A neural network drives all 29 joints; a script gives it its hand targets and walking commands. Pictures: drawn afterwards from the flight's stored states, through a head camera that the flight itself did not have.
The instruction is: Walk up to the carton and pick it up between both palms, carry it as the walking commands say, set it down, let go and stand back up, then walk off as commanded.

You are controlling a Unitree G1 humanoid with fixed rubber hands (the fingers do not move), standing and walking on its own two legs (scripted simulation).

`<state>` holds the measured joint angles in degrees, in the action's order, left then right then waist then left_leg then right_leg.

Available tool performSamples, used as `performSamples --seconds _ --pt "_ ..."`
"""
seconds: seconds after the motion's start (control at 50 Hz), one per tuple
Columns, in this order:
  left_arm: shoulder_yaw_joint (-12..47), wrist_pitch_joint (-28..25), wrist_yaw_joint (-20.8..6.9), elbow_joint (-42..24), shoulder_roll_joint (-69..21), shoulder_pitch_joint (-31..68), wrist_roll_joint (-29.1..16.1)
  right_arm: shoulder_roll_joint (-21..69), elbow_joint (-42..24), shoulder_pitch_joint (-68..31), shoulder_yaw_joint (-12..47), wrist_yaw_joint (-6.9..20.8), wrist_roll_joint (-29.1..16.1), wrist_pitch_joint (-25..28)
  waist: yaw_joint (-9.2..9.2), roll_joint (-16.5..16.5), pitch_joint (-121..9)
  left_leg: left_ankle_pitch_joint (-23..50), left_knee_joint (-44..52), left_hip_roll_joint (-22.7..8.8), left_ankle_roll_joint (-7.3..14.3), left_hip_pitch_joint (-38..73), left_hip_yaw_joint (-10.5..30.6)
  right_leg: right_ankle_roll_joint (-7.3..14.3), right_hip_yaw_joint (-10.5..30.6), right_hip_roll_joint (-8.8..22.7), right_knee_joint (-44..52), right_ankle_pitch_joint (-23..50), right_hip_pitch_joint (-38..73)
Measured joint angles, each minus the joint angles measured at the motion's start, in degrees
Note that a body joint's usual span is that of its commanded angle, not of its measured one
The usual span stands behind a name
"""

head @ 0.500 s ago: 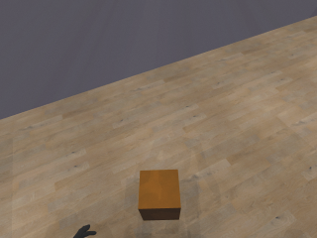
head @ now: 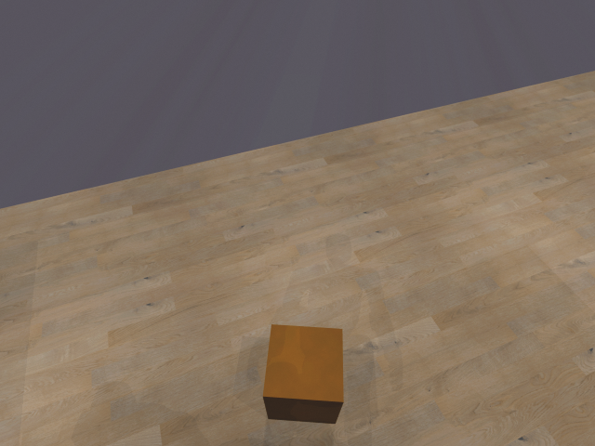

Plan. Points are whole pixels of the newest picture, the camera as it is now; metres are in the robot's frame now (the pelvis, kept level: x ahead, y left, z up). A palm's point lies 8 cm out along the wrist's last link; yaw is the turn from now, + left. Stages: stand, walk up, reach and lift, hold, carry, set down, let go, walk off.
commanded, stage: walk up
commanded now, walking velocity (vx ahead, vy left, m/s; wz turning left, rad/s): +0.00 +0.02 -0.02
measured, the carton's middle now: (304, 375) +0.42 +0.01 -0.66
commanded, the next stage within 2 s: stand in 0.64 s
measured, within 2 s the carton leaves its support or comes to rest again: neither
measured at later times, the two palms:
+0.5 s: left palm out of the picture -0.01 +0.25 -0.15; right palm out of the picture -0.03 -0.22 -0.15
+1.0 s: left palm out of the picture -0.03 +0.23 -0.15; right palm out of the picture -0.01 -0.21 -0.14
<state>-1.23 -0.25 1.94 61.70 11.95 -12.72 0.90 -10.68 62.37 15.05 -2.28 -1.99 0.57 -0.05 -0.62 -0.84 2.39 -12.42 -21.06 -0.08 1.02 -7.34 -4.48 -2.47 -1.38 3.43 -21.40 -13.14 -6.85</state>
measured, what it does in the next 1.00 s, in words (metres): stands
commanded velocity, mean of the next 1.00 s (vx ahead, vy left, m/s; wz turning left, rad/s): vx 0.00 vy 0.03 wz -0.01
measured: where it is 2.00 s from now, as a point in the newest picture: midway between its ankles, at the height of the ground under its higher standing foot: outside the picture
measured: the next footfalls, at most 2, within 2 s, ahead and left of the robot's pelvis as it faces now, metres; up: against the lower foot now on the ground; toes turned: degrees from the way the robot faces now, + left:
none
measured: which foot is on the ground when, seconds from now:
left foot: down 0.00-1.00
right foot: down 0.00-1.00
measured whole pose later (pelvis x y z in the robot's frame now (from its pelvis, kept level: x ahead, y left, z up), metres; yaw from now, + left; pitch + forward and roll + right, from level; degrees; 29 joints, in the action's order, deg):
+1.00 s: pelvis +0.00 +0.02 +0.00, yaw +0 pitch +0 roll +0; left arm -1.2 -0.1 2.2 64.5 7.6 -18.0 0.8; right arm -9.1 61.4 17.9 -1.8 -1.8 0.4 0.9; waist -0.1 -0.3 1.5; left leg -13.0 -22.2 1.4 2.5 -9.0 -4.6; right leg -3.9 -1.3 5.0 -22.4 -13.6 -8.4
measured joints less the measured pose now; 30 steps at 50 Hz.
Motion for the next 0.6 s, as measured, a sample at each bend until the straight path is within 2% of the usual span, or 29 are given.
performSamples --seconds 0.3,0.44,0.6 --pt "0.63 0.25 0.22 3.89 -2.73 -2.98 0.04 1.81 1.58 2.06 0.81 -0.06 -0.19 0.55 0.14 0.04 -0.69 0.29 0.09 1.15 1.11 -0.51 -0.18 -1.04 0.17 1.14 0.20 0.46 -0.41" --pt "0.11 0.27 0.91 1.90 -3.18 -2.59 0.62 1.12 1.12 3.29 -0.39 -0.60 0.03 -0.45 -0.28 0.37 -0.60 -0.71 -2.73 1.99 1.71 -2.93 -0.54 -1.72 0.65 2.17 -3.65 -1.06 -3.31" --pt "-0.83 1.32 1.72 -0.95 -1.73 -1.67 0.85 -0.26 -2.20 3.09 -1.27 -0.46 0.57 -1.02 0.04 0.19 -1.11 -2.44 -6.94 3.24 2.92 -6.62 -1.41 -2.57 1.74 3.62 -9.04 -3.17 -7.69"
